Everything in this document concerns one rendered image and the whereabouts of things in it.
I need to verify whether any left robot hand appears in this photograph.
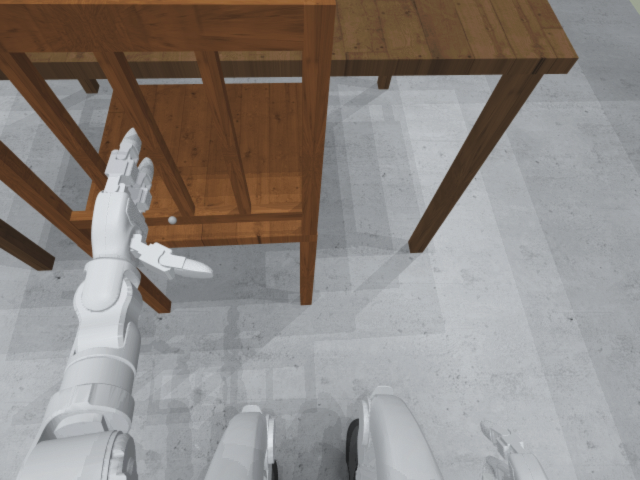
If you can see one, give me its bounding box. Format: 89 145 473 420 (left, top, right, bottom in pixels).
91 128 214 280

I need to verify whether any robot right thigh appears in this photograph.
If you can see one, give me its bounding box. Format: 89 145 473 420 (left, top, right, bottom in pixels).
359 394 444 480

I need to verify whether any right robot hand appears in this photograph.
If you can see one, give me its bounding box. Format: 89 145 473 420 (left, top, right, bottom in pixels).
480 420 549 480

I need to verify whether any table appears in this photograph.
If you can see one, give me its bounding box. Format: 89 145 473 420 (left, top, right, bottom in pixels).
0 0 579 271

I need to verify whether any robot left upper arm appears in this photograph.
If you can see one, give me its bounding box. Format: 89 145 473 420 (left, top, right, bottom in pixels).
20 430 138 480

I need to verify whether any left robot forearm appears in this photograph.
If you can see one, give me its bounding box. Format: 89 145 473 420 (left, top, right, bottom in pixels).
15 257 143 480

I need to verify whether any robot left thigh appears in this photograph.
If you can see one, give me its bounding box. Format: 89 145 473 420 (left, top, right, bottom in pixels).
204 412 276 480

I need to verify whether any robot thigh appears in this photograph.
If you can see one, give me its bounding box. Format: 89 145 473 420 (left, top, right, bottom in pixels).
204 412 276 480
359 394 444 480

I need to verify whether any chair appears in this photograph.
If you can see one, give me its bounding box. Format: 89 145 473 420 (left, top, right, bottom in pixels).
0 0 336 313

